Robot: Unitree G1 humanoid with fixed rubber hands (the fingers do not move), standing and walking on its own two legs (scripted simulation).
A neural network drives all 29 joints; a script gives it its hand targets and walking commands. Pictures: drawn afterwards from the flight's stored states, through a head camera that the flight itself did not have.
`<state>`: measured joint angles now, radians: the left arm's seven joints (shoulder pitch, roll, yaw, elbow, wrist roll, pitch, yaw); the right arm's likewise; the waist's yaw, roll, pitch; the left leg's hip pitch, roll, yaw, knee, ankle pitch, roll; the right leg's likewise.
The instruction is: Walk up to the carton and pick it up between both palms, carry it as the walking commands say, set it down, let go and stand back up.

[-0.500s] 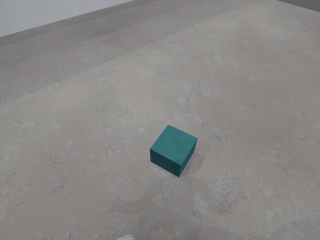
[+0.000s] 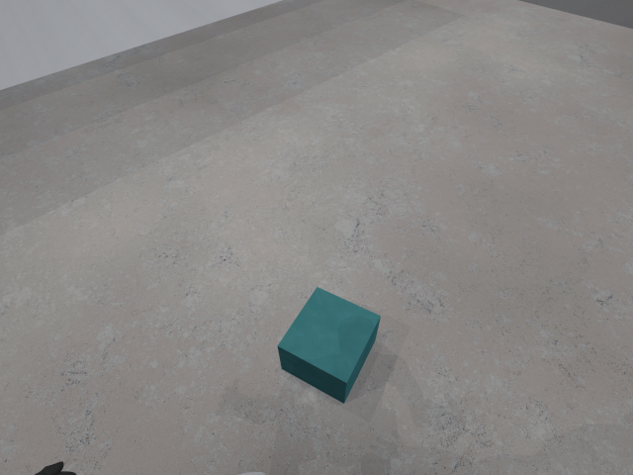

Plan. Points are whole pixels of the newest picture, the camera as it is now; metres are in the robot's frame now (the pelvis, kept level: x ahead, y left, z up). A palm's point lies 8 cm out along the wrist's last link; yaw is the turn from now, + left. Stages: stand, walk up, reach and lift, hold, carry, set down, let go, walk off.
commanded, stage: walk up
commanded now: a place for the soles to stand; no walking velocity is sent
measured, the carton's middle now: (330, 343) +0.63 -0.03 -0.67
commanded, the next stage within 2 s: none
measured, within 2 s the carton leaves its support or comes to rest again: neither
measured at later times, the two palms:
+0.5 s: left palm (78, 454) +0.19 +0.33 -0.10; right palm (554, 420) +0.22 -0.31 -0.08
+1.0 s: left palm (62, 432) +0.21 +0.34 -0.07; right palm (570, 403) +0.24 -0.33 -0.06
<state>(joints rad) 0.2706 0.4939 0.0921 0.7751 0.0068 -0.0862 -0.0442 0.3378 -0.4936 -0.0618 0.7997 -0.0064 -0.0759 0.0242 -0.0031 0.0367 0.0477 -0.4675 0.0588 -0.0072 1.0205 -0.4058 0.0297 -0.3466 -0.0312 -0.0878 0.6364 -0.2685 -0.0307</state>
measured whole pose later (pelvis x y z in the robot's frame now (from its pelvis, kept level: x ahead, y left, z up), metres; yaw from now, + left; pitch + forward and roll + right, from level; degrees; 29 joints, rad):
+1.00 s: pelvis +0.12 +0.01 +0.02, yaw -5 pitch -1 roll +0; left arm 0.19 0.43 0.05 1.03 0.00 -0.07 0.05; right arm 0.02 -0.46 -0.08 0.94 -0.06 0.04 0.08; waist -0.01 0.03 0.04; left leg -0.35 0.04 -0.01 0.78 -0.37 0.00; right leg -0.20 -0.01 0.03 0.43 -0.22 -0.01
